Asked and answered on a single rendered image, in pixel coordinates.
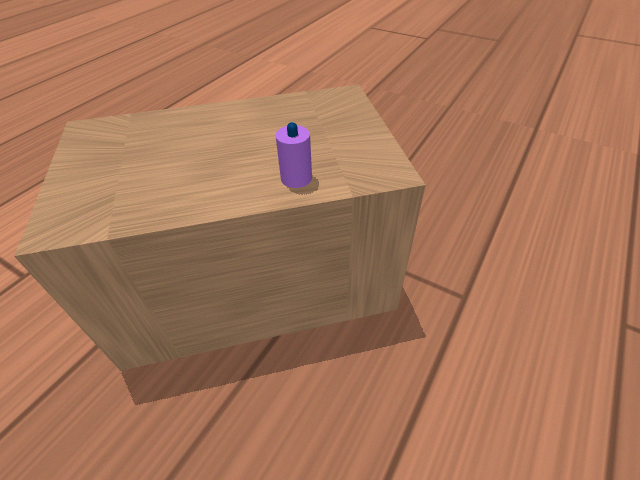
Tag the bottle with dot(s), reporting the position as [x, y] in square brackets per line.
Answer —
[294, 155]

